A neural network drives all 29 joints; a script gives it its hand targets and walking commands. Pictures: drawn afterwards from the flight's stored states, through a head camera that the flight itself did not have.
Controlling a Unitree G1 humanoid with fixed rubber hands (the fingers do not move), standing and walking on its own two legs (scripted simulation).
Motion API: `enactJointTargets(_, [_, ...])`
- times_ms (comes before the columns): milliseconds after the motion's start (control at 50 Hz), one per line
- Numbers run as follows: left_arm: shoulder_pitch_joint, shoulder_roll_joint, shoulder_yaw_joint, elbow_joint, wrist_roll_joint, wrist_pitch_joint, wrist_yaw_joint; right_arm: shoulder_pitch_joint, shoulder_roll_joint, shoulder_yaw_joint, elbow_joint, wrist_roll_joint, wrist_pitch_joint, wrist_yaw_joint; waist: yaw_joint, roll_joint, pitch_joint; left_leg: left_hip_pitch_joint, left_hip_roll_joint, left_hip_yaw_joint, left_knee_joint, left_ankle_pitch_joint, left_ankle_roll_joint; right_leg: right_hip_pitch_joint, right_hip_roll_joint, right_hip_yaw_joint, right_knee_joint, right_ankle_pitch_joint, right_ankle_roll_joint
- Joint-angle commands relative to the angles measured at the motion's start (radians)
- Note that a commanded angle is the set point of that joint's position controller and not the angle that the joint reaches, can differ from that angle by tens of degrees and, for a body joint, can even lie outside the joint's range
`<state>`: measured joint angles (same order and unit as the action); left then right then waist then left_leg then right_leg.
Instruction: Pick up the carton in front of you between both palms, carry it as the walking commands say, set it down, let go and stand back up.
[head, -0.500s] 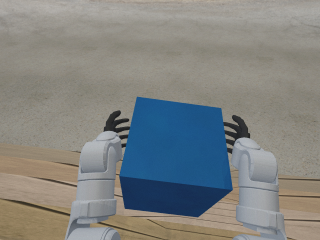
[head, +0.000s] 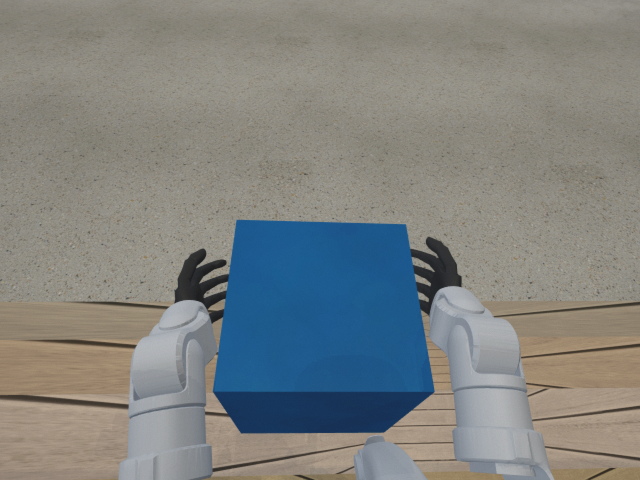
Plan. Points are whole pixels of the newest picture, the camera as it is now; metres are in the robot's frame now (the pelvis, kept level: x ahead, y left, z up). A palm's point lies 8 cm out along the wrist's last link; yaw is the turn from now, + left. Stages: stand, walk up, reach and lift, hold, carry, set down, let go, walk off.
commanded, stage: carry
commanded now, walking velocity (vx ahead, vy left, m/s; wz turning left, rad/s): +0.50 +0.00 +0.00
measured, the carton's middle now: (317, 336) +0.32 -0.01 -0.02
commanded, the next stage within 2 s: none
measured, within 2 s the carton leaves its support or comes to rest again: neither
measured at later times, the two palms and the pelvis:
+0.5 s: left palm (183, 202) +0.72 +0.23 -0.13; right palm (322, 200) +0.73 -0.08 -0.15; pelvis +0.40 +0.07 -0.24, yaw +1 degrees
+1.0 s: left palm (193, 170) +1.12 +0.29 -0.37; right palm (287, 159) +1.16 -0.01 -0.37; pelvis +0.83 +0.10 -0.44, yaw -1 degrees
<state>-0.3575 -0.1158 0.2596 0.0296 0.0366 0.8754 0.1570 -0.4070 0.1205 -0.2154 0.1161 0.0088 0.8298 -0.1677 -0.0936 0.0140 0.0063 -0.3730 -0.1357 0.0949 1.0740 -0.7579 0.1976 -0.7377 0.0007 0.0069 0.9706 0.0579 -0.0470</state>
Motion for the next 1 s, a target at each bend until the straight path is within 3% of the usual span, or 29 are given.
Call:
enactJointTargets(0, [-0.516, -0.755, -0.592, -0.013, -0.094, -0.049, 0.002, -0.500, 0.810, 0.638, -0.077, 0.178, -0.014, 0.054, -0.025, 0.032, -0.292, 0.134, 0.103, -0.188, -0.044, 0.818, -0.093, 0.292, 0.149, -0.245, -0.405, 0.331, 0.028])
enactJointTargets(40, [-0.552, -0.715, -0.586, -0.035, -0.094, -0.045, 0.014, -0.480, 0.781, 0.618, -0.089, 0.182, -0.020, 0.051, 0.126, 0.084, -0.325, -0.097, 0.142, -0.103, 0.197, 1.131, -0.152, 0.661, 0.151, -0.268, -0.390, 0.253, 0.001])
enactJointTargets(60, [-0.533, -0.689, -0.573, -0.051, -0.102, -0.043, 0.022, -0.539, 0.747, 0.598, -0.116, 0.182, -0.020, 0.047, 0.321, 0.001, -0.409, -0.228, 0.145, -0.019, 0.603, 1.207, -0.218, 0.893, 0.103, -0.231, -0.312, 0.357, -0.087])
enactJointTargets(80, [-0.521, -0.667, -0.579, -0.046, -0.102, -0.039, 0.034, -0.545, 0.730, 0.579, -0.117, 0.174, -0.011, 0.039, 0.404, -0.230, -0.363, -0.441, 0.025, 0.007, 0.979, 0.402, -0.258, 0.981, -0.048, 0.018, -0.417, 0.308, -0.207])
enactJointTargets(100, [-0.477, -0.639, -0.593, -0.014, -0.107, -0.029, 0.044, -0.456, 0.669, 0.535, -0.078, 0.142, 0.001, 0.021, 0.332, -0.164, -0.340, -0.650, -0.030, -0.081, 0.948, 0.008, -0.232, 1.069, -0.180, 0.293, -0.331, 0.574, -0.277])
enactJointTargets(140, [-0.604, -0.638, -0.651, -0.102, -0.196, -0.017, 0.060, -0.406, 0.585, 0.428, -0.095, 0.085, 0.009, -0.019, 0.246, 0.158, -0.380, -0.693, 0.070, -0.246, 0.635, 0.242, -0.180, 1.030, -0.299, 0.637, -0.293, 0.229, -0.329])
enactJointTargets(160, [-0.650, -0.692, -0.719, -0.110, -0.260, -0.007, 0.052, -0.381, 0.550, 0.360, -0.106, 0.061, 0.015, -0.027, 0.241, 0.148, -0.412, -0.640, 0.131, -0.318, 0.506, 0.241, -0.168, 0.949, -0.330, 0.698, -0.291, 0.100, -0.356])
enactJointTargets(220, [-0.742, -0.820, -0.787, -0.052, -0.377, 0.014, -0.004, -0.451, 0.545, 0.338, -0.083, 0.035, 0.006, -0.027, 0.163, 0.137, -0.259, -0.313, 0.115, -0.157, -0.008, 0.448, -0.177, 0.451, -0.156, 0.478, -0.305, 0.051, -0.277])
enactJointTargets(260, [-0.700, -0.856, -0.748, -0.006, -0.390, 0.012, -0.027, -0.504, 0.606, 0.370, -0.119, 0.027, 0.001, -0.028, 0.211, -0.079, -0.371, -0.286, 0.110, -0.094, 0.012, 0.795, -0.157, 0.537, -0.079, 0.360, -0.164, 0.281, -0.173])
enactJointTargets(300, [-0.717, -0.883, -0.737, 0.008, -0.386, -0.002, -0.036, -0.566, 0.645, 0.428, -0.174, 0.058, 0.001, -0.013, 0.207, -0.107, -0.277, -0.229, 0.131, -0.094, -0.254, 1.067, -0.172, 0.412, -0.041, 0.328, -0.071, -0.232, -0.152])
enactJointTargets(340, [-0.650, -0.859, -0.687, 0.070, -0.346, -0.001, -0.039, -0.599, 0.636, 0.446, -0.157, 0.053, 0.005, -0.015, 0.208, -0.035, -0.267, 0.010, 0.070, -0.007, -0.482, 1.213, -0.178, 0.322, 0.045, 0.161, 0.056, -0.353, -0.117])
enactJointTargets(400, [-0.528, -0.828, -0.609, 0.143, -0.257, -0.014, -0.021, -0.609, 0.687, 0.508, -0.143, 0.072, 0.009, -0.008, 0.189, -0.199, -0.313, 0.165, 0.077, 0.027, -0.600, 1.134, -0.172, 0.423, 0.014, 0.115, 0.187, -0.077, -0.114])
enactJointTargets(420, [-0.517, -0.811, -0.606, 0.149, -0.235, -0.016, -0.009, -0.584, 0.687, 0.512, -0.108, 0.069, 0.018, -0.005, 0.090, -0.170, -0.361, 0.317, 0.100, 0.018, -0.630, 1.136, -0.125, 0.391, 0.021, 0.045, 0.419, 0.092, -0.095])
enactJointTargets(440, [-0.521, -0.799, -0.596, 0.152, -0.208, -0.018, 0.003, -0.565, 0.683, 0.509, -0.093, 0.075, 0.019, -0.004, -0.040, -0.033, -0.395, 0.450, 0.203, -0.087, -0.653, 1.201, -0.049, 0.288, 0.042, -0.016, 0.794, -0.104, -0.048])
enactJointTargets(460, [-0.504, -0.800, -0.590, 0.179, -0.171, -0.015, 0.013, -0.514, 0.660, 0.498, -0.035, 0.065, 0.018, -0.010, -0.035, 0.210, -0.384, 0.712, 0.331, -0.228, -0.423, 1.569, -0.018, -0.093, 0.111, -0.040, 0.967, -0.771, 0.002])
enactJointTargets(480, [-0.431, -0.767, -0.551, 0.202, -0.120, -0.018, 0.025, -0.499, 0.676, 0.521, -0.027, 0.090, 0.015, -0.014, 0.032, 0.210, -0.450, 0.866, 0.483, -0.443, -0.254, 1.690, 0.026, -0.334, 0.087, 0.068, 1.008, -0.855, 0.016])
enactJointTargets(520, [-0.483, -0.747, -0.507, 0.098, -0.100, -0.041, 0.035, -0.567, 0.770, 0.583, -0.090, 0.189, -0.016, -0.004, 0.028, -0.013, -0.445, 0.658, 0.437, -0.491, -0.313, 1.176, 0.045, -0.281, -0.021, 0.144, 0.687, -0.677, 0.007])
enactJointTargets(560, [-0.536, -0.772, -0.503, 0.076, -0.114, -0.069, 0.026, -0.600, 0.803, 0.611, -0.111, 0.213, -0.046, 0.008, 0.031, 0.021, -0.329, 0.311, 0.357, -0.542, -0.415, 0.931, 0.056, -0.117, -0.031, 0.092, 0.304, -0.503, 0.018])
enactJointTargets(620, [-0.552, -0.782, -0.517, 0.046, -0.085, -0.121, 0.015, -0.645, 0.851, 0.665, -0.118, 0.257, -0.070, 0.037, 0.048, 0.075, -0.356, 0.224, 0.328, -0.350, -0.376, 1.239, 0.023, 0.023, -0.002, -0.014, 0.205, -0.172, 0.004])
enactJointTargets(700, [-0.546, -0.732, -0.592, 0.009, -0.148, -0.139, 0.009, -0.535, 0.771, 0.619, -0.094, 0.235, -0.096, 0.025, 0.008, 0.052, -0.313, 0.128, 0.133, -0.135, -0.167, 0.793, -0.080, 0.233, 0.032, -0.101, -0.317, 0.410, -0.019])
enactJointTargets(740, [-0.441, -0.666, -0.580, 0.027, -0.121, -0.129, 0.017, -0.427, 0.705, 0.581, -0.061, 0.177, -0.085, 0.007, 0.018, 0.089, -0.301, 0.087, 0.146, -0.141, -0.096, 0.827, -0.077, 0.375, 0.076, -0.166, -0.393, 0.397, -0.010])
enactJointTargets(780, [-0.408, -0.611, -0.567, 0.009, -0.113, -0.110, 0.027, -0.374, 0.670, 0.567, -0.066, 0.150, -0.071, -0.010, 0.142, 0.114, -0.380, 0.038, 0.166, -0.076, 0.174, 1.144, -0.111, 0.617, 0.114, -0.247, -0.418, 0.373, -0.009])
enactJointTargets(800, [-0.415, -0.590, -0.556, -0.006, -0.126, -0.100, 0.034, -0.403, 0.640, 0.541, -0.077, 0.136, -0.068, -0.018, 0.315, 0.013, -0.474, -0.095, 0.174, 0.009, 0.550, 1.196, -0.168, 0.894, 0.097, -0.260, -0.312, 0.423, -0.060])
enactJointTargets(820, [-0.411, -0.562, -0.556, -0.002, -0.151, -0.090, 0.041, -0.411, 0.621, 0.524, -0.093, 0.122, -0.059, -0.028, 0.390, -0.238, -0.404, -0.265, 0.060, -0.024, 0.914, 0.493, -0.202, 0.945, -0.037, -0.071, -0.450, 0.450, -0.138])
enactJointTargets(840, [-0.388, -0.544, -0.567, 0.051, -0.156, -0.075, 0.050, -0.343, 0.564, 0.473, -0.050, 0.084, -0.049, -0.045, 0.329, -0.242, -0.343, -0.563, -0.031, -0.077, 0.931, -0.029, -0.202, 1.095, -0.171, 0.165, -0.348, 0.781, -0.167])
enactJointTargets(860, [-0.418, -0.569, -0.595, 0.048, -0.191, -0.076, 0.057, -0.344, 0.537, 0.438, -0.056, 0.049, -0.040, -0.058, 0.265, -0.114, -0.394, -0.676, 0.008, -0.179, 0.865, 0.039, -0.190, 1.140, -0.253, 0.415, -0.275, 0.758, -0.220])
enactJointTargets(900, [-0.534, -0.637, -0.679, -0.056, -0.278, -0.070, 0.055, -0.380, 0.506, 0.361, -0.125, 0.054, -0.037, -0.060, 0.291, -0.007, -0.408, -0.759, 0.110, -0.317, 0.614, 0.156, -0.156, 1.074, -0.351, 0.674, -0.242, 0.347, -0.358])
enactJointTargets(920, [-0.593, -0.722, -0.733, -0.066, -0.333, -0.069, 0.032, -0.465, 0.505, 0.352, -0.192, 0.075, -0.055, -0.052, 0.270, 0.052, -0.385, -0.670, 0.170, -0.360, 0.521, 0.155, -0.166, 0.901, -0.362, 0.720, -0.247, 0.295, -0.373])
enactJointTargets(980, [-0.719, -0.858, -0.796, -0.013, -0.396, -0.059, -0.028, -0.547, 0.536, 0.326, -0.098, 0.054, -0.067, -0.031, 0.197, 0.128, -0.221, -0.272, 0.150, -0.181, -0.047, 0.528, -0.181, 0.353, -0.196, 0.469, -0.289, -0.111, -0.256])
